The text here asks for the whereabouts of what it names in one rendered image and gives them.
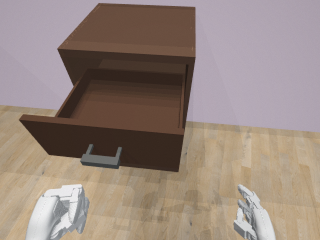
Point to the handle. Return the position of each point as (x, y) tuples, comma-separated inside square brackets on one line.
[(101, 161)]

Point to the drawer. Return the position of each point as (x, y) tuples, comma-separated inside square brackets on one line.
[(140, 111)]

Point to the left robot hand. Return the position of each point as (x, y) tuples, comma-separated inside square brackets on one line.
[(67, 204)]

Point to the right robot hand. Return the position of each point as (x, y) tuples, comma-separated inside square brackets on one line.
[(258, 225)]

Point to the cabinet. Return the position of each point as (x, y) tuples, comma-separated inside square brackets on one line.
[(157, 38)]

